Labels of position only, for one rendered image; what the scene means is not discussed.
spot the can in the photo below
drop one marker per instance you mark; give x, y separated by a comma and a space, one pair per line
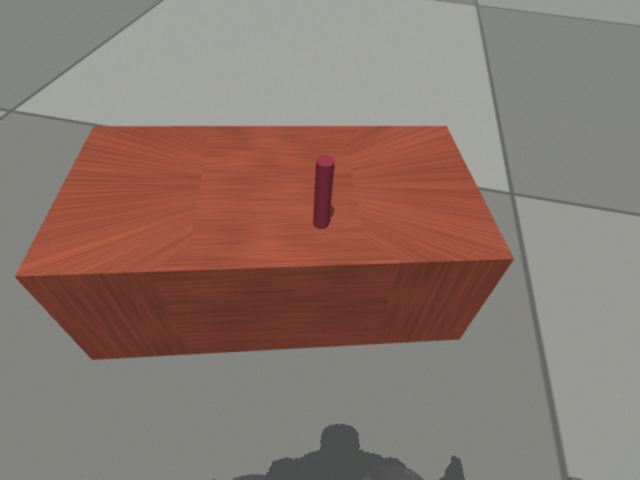
323, 191

